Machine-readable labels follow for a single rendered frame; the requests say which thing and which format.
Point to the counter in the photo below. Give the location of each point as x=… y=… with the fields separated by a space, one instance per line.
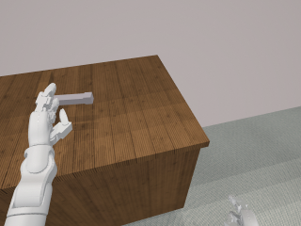
x=130 y=155

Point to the robot right hand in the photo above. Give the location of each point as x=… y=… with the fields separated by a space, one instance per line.
x=245 y=218

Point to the robot left hand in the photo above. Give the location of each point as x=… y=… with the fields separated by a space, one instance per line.
x=41 y=120

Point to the robot left forearm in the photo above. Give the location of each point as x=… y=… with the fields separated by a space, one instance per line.
x=31 y=198

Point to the tap lever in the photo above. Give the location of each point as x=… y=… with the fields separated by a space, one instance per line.
x=75 y=99

